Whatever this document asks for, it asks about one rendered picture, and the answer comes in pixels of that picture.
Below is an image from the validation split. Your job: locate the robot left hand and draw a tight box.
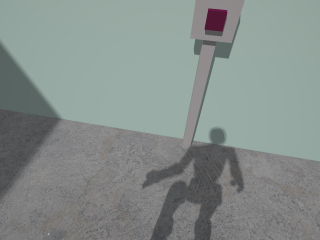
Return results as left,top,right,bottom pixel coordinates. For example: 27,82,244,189
41,229,67,240

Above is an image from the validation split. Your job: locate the panel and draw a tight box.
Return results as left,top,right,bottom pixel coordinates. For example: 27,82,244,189
182,0,245,149

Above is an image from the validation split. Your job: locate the button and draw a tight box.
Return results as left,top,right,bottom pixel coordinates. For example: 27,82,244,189
205,8,228,32

